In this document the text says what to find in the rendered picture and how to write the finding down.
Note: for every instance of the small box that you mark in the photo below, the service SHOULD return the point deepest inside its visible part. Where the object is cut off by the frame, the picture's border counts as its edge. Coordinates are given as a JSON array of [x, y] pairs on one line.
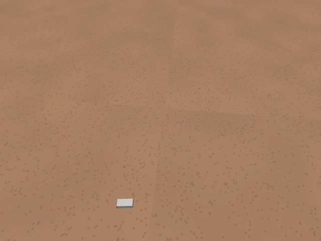
[[124, 203]]

